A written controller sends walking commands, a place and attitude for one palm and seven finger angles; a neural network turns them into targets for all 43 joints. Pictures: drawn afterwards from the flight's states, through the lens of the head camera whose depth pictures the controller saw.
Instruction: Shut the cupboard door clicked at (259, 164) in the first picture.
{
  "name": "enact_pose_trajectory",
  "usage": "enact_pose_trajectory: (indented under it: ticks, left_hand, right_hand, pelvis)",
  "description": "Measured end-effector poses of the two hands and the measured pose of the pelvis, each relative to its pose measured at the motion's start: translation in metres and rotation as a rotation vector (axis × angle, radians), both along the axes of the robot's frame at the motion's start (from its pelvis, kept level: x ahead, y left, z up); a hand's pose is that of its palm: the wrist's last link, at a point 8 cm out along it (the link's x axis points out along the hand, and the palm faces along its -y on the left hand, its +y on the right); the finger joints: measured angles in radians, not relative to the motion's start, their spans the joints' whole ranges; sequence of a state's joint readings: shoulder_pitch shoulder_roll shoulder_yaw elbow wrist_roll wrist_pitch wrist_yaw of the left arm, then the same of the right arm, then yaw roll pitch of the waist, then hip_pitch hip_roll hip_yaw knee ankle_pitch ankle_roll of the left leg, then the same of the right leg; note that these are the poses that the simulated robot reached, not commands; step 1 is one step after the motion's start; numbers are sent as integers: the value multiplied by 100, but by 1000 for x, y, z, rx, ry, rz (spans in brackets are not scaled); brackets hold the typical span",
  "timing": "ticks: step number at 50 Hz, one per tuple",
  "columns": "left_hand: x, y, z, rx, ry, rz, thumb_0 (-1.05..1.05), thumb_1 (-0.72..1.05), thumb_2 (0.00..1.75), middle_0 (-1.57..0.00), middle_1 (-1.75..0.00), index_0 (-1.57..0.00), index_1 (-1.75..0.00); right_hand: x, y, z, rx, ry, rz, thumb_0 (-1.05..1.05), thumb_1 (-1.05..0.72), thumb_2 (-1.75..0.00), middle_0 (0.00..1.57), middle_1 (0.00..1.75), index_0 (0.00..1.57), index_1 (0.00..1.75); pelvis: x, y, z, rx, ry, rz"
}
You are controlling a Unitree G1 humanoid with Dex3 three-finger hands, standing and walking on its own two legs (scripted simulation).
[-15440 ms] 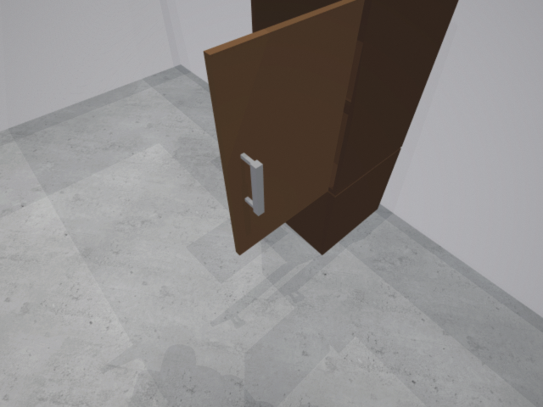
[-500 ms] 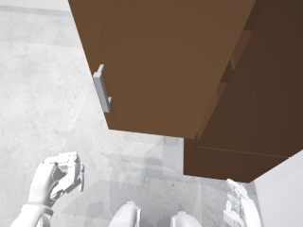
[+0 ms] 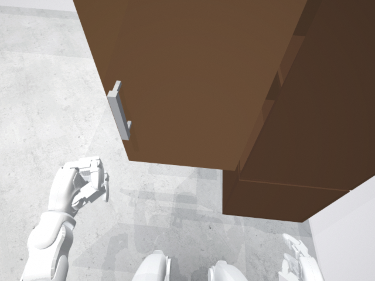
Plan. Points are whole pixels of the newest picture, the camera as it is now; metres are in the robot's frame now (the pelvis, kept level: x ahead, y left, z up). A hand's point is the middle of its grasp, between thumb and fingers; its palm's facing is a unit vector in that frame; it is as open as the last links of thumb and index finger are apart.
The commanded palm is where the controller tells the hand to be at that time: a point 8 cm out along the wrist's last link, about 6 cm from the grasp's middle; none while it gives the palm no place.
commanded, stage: bring the fist close to the handle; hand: left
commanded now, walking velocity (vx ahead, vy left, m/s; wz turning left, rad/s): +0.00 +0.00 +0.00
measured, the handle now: (122, 112) +0.49 +0.19 +0.04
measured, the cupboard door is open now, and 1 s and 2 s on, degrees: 90 90 79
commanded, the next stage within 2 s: push the door shut along its arc in 0.92 s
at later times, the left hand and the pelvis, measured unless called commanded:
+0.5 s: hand (121, 152) +0.37 +0.17 +0.05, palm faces -0.05 -1.00 -0.02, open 3.1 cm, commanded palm +0.36 +0.22 +0.05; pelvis +0.00 +0.01 +0.00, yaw +0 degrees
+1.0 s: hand (121, 148) +0.38 +0.17 +0.05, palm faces -0.04 -1.00 -0.02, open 3.1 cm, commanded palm +0.36 +0.22 +0.05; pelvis +0.00 +0.00 +0.01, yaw -1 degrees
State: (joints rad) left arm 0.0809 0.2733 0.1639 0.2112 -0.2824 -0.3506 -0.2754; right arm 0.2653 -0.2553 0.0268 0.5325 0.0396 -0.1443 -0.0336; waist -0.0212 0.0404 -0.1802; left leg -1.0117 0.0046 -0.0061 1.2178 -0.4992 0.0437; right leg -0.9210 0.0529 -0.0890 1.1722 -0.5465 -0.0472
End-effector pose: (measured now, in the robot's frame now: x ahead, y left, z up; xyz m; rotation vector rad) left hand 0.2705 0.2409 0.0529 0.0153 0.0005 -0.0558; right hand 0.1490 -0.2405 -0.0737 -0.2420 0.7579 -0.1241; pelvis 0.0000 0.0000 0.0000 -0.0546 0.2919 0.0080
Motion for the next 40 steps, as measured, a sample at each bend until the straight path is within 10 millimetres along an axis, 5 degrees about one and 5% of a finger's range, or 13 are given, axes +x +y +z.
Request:
enact_pose_trajectory:
  ticks: [29, 40]
  left_hand:
    - [94, -22, 2, 3, -21, 11, 2, 90, 90, -130, -150, -130, -150]
    - [92, -21, -2, 7, -4, 25, 2, 90, 90, -130, -150, -130, -150]
  right_hand:
    - [-34, -5, -15, 10, 177, -57, 1, -90, -90, 20, 30, 20, 30]
    - [-52, -15, -18, 15, 245, -95, 1, -90, -90, 20, 30, 20, 30]
  pelvis:
    - [1, 4, 4, 12, 27, -14]
    - [3, 0, 7, 22, 27, -24]
